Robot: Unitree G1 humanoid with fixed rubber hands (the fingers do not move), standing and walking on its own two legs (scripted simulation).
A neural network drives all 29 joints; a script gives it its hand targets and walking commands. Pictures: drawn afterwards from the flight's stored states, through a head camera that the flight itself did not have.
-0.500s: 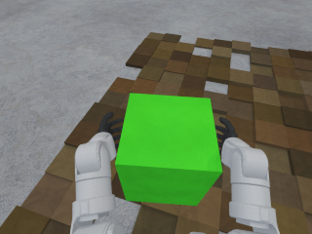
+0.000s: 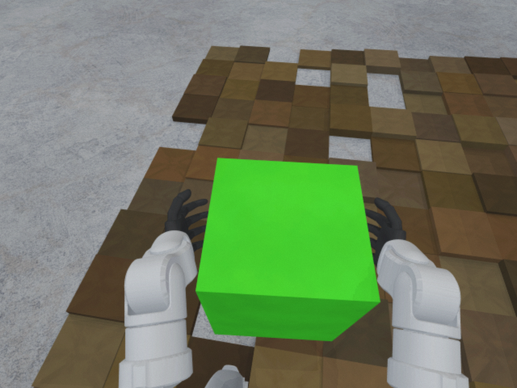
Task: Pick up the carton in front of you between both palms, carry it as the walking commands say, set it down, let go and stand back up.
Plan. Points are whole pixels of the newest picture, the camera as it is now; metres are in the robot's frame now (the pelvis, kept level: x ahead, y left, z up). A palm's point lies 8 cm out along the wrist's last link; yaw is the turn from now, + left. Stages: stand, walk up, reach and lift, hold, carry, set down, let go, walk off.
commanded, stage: carry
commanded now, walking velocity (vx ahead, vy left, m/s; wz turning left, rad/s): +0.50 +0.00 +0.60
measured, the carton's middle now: (279, 257) +0.32 +0.03 +0.00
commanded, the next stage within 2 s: none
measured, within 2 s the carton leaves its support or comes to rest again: neither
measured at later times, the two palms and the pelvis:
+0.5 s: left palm (170, 73) +0.58 +0.25 +0.17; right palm (336, 66) +0.63 -0.05 +0.16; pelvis +0.27 +0.05 +0.02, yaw +9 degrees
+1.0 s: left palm (127, 49) +0.81 +0.45 +0.09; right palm (244, 36) +0.91 +0.16 +0.08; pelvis +0.55 +0.18 -0.01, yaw +23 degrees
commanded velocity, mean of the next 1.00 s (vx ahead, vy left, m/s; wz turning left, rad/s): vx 0.50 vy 0.00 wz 0.41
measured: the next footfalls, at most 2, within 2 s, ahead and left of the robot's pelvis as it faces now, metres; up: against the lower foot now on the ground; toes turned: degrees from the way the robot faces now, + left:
left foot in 0.04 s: +0.18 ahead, +0.14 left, -0.02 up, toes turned +1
right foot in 0.40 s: +0.34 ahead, -0.06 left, +0.01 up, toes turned +3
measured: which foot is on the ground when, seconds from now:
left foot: up 0.00-0.02, down 0.04-0.44, up 0.46-0.72, down 0.74-1.00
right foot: down 0.00-0.08, up 0.10-0.38, down 0.40-0.80, up 0.82-1.00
